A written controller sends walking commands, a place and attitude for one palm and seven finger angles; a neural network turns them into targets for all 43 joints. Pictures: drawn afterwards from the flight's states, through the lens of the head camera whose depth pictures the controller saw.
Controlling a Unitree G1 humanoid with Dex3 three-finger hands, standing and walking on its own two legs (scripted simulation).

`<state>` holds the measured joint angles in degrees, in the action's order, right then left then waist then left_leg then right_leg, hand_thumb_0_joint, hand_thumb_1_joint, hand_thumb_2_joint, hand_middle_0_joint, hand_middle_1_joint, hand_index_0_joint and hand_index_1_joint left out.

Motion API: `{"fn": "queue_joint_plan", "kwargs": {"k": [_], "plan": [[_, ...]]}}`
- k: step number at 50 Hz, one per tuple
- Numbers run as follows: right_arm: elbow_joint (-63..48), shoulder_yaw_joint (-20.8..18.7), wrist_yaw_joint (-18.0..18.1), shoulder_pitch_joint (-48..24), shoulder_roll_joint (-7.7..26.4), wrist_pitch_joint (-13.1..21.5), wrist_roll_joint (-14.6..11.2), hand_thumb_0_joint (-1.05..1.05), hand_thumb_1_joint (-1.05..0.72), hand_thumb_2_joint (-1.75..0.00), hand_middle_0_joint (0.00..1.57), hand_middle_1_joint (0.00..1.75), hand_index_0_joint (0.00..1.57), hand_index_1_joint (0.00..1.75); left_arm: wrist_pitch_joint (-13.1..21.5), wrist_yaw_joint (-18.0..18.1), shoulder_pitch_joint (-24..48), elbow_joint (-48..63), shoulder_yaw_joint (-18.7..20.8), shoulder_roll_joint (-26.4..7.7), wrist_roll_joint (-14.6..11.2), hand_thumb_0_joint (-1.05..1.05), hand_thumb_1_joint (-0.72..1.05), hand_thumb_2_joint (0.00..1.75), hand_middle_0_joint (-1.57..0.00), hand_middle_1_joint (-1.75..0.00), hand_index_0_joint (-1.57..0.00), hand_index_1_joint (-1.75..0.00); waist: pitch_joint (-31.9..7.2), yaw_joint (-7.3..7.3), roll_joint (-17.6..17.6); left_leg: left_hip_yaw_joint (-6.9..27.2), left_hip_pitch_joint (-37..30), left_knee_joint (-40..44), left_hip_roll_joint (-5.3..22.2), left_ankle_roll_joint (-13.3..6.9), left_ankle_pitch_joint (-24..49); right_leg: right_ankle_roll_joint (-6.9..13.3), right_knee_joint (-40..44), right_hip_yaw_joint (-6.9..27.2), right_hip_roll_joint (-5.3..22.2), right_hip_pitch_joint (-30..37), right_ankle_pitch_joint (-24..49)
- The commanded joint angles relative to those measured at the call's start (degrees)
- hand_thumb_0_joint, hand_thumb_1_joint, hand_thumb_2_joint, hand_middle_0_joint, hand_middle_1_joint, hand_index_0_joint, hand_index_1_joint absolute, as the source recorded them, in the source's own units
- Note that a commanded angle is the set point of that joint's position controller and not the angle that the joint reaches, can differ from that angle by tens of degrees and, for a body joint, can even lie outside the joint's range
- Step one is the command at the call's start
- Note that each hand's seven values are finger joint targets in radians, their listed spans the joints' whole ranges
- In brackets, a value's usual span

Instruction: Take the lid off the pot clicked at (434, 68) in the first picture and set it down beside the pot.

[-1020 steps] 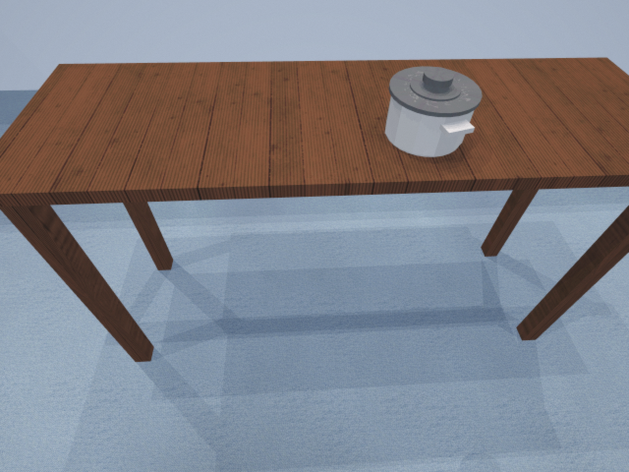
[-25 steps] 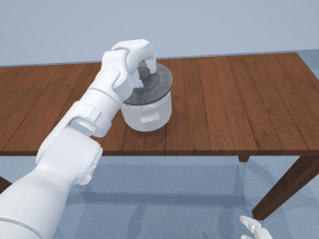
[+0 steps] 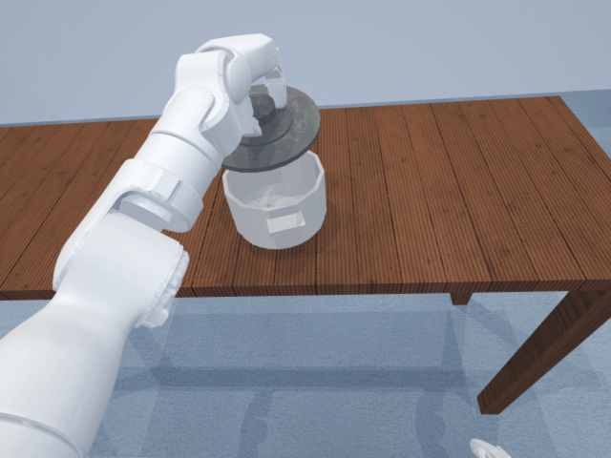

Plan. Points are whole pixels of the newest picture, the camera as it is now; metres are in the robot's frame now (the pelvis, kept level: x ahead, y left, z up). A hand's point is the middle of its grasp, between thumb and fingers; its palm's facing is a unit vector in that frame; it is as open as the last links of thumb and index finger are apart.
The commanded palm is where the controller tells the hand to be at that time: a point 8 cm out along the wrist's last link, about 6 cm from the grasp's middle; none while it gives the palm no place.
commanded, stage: lift the lid straight up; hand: left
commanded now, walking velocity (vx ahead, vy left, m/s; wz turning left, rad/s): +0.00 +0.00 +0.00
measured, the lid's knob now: (255, 110) +0.50 +0.05 +0.22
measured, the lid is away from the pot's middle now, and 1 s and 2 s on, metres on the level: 0.01 0.02 0.14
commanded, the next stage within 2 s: move the lid sideways beside the pot in 0.82 s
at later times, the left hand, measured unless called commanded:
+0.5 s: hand (253, 70) +0.48 +0.04 +0.28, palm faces -0.15 -0.04 -0.99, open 8.2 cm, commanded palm +0.46 +0.05 +0.35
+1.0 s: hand (238, 60) +0.48 +0.05 +0.29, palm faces -0.16 -0.04 -0.99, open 8.2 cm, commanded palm +0.46 +0.07 +0.36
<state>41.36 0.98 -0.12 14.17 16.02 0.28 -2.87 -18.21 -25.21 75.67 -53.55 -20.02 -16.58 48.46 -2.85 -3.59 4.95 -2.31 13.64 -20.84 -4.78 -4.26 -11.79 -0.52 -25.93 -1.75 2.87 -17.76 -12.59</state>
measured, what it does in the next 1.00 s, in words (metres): stands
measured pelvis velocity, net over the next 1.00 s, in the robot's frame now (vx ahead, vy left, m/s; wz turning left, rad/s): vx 0.01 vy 0.00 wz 0.00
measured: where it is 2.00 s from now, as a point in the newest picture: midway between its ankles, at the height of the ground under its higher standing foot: outside the picture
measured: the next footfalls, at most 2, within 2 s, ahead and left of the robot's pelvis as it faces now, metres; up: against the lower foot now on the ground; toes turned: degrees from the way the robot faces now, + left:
none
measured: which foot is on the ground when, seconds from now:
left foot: down 0.00-1.00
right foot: down 0.00-1.00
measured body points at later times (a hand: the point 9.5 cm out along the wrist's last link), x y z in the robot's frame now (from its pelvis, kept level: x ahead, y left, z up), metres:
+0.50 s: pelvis +0.01 +0.00 +0.00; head +0.03 -0.04 +0.45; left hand +0.48 +0.04 +0.33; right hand +0.14 -0.24 -0.13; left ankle -0.02 +0.07 -0.74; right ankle +0.00 -0.13 -0.74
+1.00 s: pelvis +0.01 +0.00 +0.00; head +0.03 -0.04 +0.45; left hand +0.49 +0.05 +0.34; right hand +0.13 -0.25 -0.13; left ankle -0.02 +0.07 -0.74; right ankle +0.00 -0.13 -0.74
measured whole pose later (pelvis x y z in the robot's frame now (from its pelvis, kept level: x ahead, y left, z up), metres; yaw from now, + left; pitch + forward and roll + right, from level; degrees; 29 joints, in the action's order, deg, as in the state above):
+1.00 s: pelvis +0.01 +0.00 +0.00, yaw +0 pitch +6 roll +1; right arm 40.4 1.6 0.3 12.4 16.3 0.4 -2.7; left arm -20.6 -29.0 84.2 -54.3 -19.3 -17.3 50.8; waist -3.3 -3.1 4.8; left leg -1.9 14.2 -20.1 -4.8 -4.4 -11.7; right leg -0.7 -24.6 -2.0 2.8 -17.9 -12.2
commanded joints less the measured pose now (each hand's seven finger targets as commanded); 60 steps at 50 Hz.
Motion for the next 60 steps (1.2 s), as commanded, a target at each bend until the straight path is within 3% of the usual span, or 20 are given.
{"fn": "queue_joint_plan", "kwargs": {"k": [1,6,10,11,15,16,19,20,22,26,33,35,40,44,45,46,49,55,57,60], "plan": [[-7.59,-1.41,0.05,-4.12,5.78,2.14,-0.1,0.0,-0.9,-0.9,0.2,0.3,0.2,0.3,-0.2,3.75,40.14,11.26,5.96,-14.73,2.09,0.0,0.53,1.07,-0.85,-0.99,-0.84,-0.99,-24.17,-0.13,-10.74,4.55,-8.75,0.21,1.34,0.49,15.97,2.87,1.02,0.48,-2.28,8.65,18.46],[-8.23,-1.68,-0.23,-4.35,5.21,3.12,0.19,0.0,-0.9,-0.9,0.2,0.3,0.2,0.3,0.25,4.0,44.37,15.1,4.94,-13.89,2.49,0.0,0.53,1.07,-0.85,-0.99,-0.84,-0.99,-29.47,-0.11,-7.63,5.65,-13.27,-1.35,1.82,0.94,22.12,3.11,0.12,0.72,-2.25,8.16,20.03],[-7.19,-1.7,-0.16,-3.36,6.14,2.09,0.11,0.0,-0.9,-0.9,0.2,0.3,0.2,0.3,-0.93,4.12,41.35,9.21,5.54,-12.71,1.17,0.0,0.53,1.07,-0.85,-0.99,-0.84,-0.99,-24.33,-0.28,-10.54,4.99,-9.84,-0.39,1.69,1.16,20.62,3.16,1.0,0.07,-2.3,7.49,19.69],[-7.42,-1.18,-0.09,-3.98,5.85,2.19,0.23,0.0,-0.9,-0.9,0.2,0.3,0.2,0.3,-0.97,4.21,43.24,9.99,7.29,-15.88,2.62,0.0,0.53,1.07,-0.85,-0.99,-0.84,-0.99,-25.83,0.26,-11.35,4.79,-9.17,0.1,1.63,1.16,18.99,3.03,0.67,0.28,-2.26,8.8,19.24],[-8.46,-1.75,-0.78,-4.6,5.23,2.42,0.05,0.0,-0.9,-0.9,0.2,0.3,0.2,0.3,-0.54,3.8,44.82,15.05,2.52,-9.14,1.3,0.0,0.53,1.07,-0.85,-0.99,-0.84,-0.99,-29.54,-0.39,-7.87,5.83,-14.64,-2.08,2.23,1.54,30.4,3.16,0.13,0.34,-2.05,7.72,23.55],[-8.29,-1.54,-1.07,-5.02,5.11,2.33,0.34,0.0,-0.9,-0.9,0.2,0.3,0.2,0.3,-0.99,3.7,45.5,15.13,4.13,-12.22,2.9,0.0,0.53,1.07,-0.85,-0.99,-0.84,-0.99,-30.42,0.23,-8.85,5.8,-14.46,-1.94,2.38,1.84,29.51,3.04,-0.09,0.38,-2.23,8.22,22.74],[-7.7,-1.13,-0.83,-5.25,5.25,1.49,0.01,0.0,-0.9,-0.9,0.2,0.3,0.2,0.3,-2.26,3.52,44.64,9.62,4.4,-11.98,2.95,0.0,0.53,1.07,-0.85,-0.99,-0.84,-0.99,-25.12,-0.09,-11.43,4.61,-10.3,-0.92,1.77,1.18,22.99,3.14,0.44,0.03,-2.47,7.41,20.72],[-7.79,-1.31,-0.79,-4.91,5.68,1.16,0.0,0.0,-0.9,-0.9,0.2,0.3,0.2,0.3,-1.97,3.75,44.29,11.05,3.99,-10.09,1.02,0.0,0.53,1.07,-0.85,-0.99,-0.84,-0.99,-25.14,-0.17,-10.37,4.94,-10.4,-0.78,1.72,1.45,24.37,3.25,0.76,-0.12,-2.16,7.76,21.33],[-8.63,-0.96,-0.53,-6.02,5.15,1.62,0.38,0.0,-0.9,-0.9,0.2,0.3,0.2,0.3,-1.77,3.63,48.13,14.67,6.15,-14.66,2.81,0.0,0.53,1.07,-0.85,-0.99,-0.84,-0.99,-29.56,0.61,-10.32,4.75,-11.56,-0.86,1.74,1.13,24.56,3.21,0.11,0.56,-2.01,10.47,22.69],[-8.32,-0.74,-0.28,-6.24,5.29,1.21,0.29,0.0,-0.9,-0.9,0.2,0.3,0.2,0.3,-2.52,3.26,47.31,11.31,7.21,-16.44,3.51,0.0,0.53,1.07,-0.85,-0.99,-0.84,-0.99,-28.39,0.73,-12.72,4.13,-8.85,-0.54,1.58,0.92,22.61,3.03,0.25,0.89,-1.78,11.98,23.33],[-8.28,-0.56,0.47,-6.04,5.58,0.93,-0.1,0.0,-0.9,-0.9,0.2,0.3,0.2,0.3,-4.05,2.01,46.78,6.81,5.93,-15.67,4.36,0.0,0.53,1.07,-0.85,-0.99,-0.84,-0.99,-25.82,-0.11,-13.71,3.32,-7.05,-0.29,1.17,0.16,19.39,2.85,1.01,1.07,-1.8,11.19,22.38],[-9.07,-0.76,0.19,-6.05,5.57,1.02,-0.32,0.0,-0.9,-0.9,0.2,0.3,0.2,0.3,-3.41,1.77,46.65,9.54,4.0,-11.82,2.57,0.0,0.53,1.07,-0.85,-0.99,-0.84,-0.99,-26.83,-0.3,-9.8,3.98,-8.98,-0.82,1.22,0.3,22.56,3.03,1.13,0.87,-1.64,10.24,23.2],[-8.85,-1.1,0.26,-5.12,5.62,1.45,-0.42,0.0,-0.9,-0.9,0.2,0.3,0.2,0.3,-3.06,0.94,47.92,11.14,3.27,-11.23,2.22,0.0,0.53,1.07,-0.85,-0.99,-0.84,-0.99,-27.68,-0.98,-9.8,4.62,-10.93,-1.15,1.46,0.24,23.23,2.95,1.61,0.76,-1.88,9.4,22.48],[-8.5,-0.82,0.55,-5.31,5.41,2.42,-0.26,0.0,-0.9,-0.9,0.2,0.3,0.2,0.3,-3.07,0.58,51.12,11.8,4.46,-14.81,3.84,0.0,0.53,1.07,-0.85,-0.99,-0.84,-0.99,-28.1,-0.6,-9.38,4.61,-10.89,-0.74,1.15,0.25,20.69,3.06,1.18,1.02,-2.09,9.51,21.27],[-8.49,-1.13,0.41,-4.36,5.73,2.45,-0.1,0.0,-0.9,-0.9,0.2,0.3,0.2,0.3,-2.27,0.9,50.09,13.25,4.44,-13.24,1.96,0.0,0.53,1.07,-0.85,-0.99,-0.84,-0.99,-28.65,-0.58,-8.01,5.12,-11.66,-1.03,1.32,0.48,23.84,3.21,1.52,0.89,-1.79,9.91,22.68],[-8.78,-1.05,0.25,-5.03,5.39,2.84,0.15,0.0,-0.9,-0.9,0.2,0.3,0.2,0.3,-2.02,0.73,51.94,15.8,5.75,-16.59,3.63,0.0,0.53,1.07,-0.85,-0.99,-0.84,-0.99,-31.69,0.04,-8.48,5.12,-12.62,-1.17,1.46,0.66,24.01,3.09,0.81,1.16,-1.95,11.26,22.96],[-8.27,-1.0,0.42,-4.72,5.73,2.39,0.14,0.0,-0.9,-0.9,0.2,0.3,0.2,0.3,-2.69,0.57,48.64,10.78,7.9,-19.89,6.17,0.0,0.53,1.07,-0.85,-0.99,-0.84,-0.99,-28.04,0.72,-11.34,4.44,-9.1,-0.41,1.42,0.44,21.63,3.19,0.93,1.13,-2.08,12.03,22.37],[-8.9,-1.16,0.36,-4.69,6.35,1.22,-0.27,0.0,-0.9,-0.9,0.2,0.3,0.2,0.3,-2.13,0.05,43.7,9.38,5.41,-15.64,4.2,0.0,0.53,1.07,-0.85,-0.99,-0.84,-0.99,-25.06,0.06,-10.16,4.51,-9.33,-0.1,1.73,0.58,22.91,3.16,1.85,0.41,-1.85,9.37,20.99],[-9.1,-0.9,0.78,-5.16,6.29,1.18,-0.02,0.0,-0.9,-0.9,0.2,0.3,0.2,0.3,-2.23,-0.36,46.16,10.01,8.06,-20.82,6.18,0.0,0.53,1.07,-0.85,-0.99,-0.84,-0.99,-26.55,0.33,-11.6,4.13,-9.05,0.24,1.68,0.3,20.92,3.06,1.57,0.8,-2.0,10.77,20.71],[-9.46,-1.48,0.87,-3.97,6.19,1.64,-0.18,0.0,-0.9,-0.9,0.2,0.3,0.2,0.3,-1.01,-0.92,45.71,12.35,5.39,-17.31,4.67,0.0,0.53,1.07,-0.85,-0.99,-0.84,-0.99,-27.76,-0.4,-9.69,4.92,-11.84,-0.67,1.86,0.33,24.54,3.04,2.12,0.74,-1.85,9.71,21.46]]}}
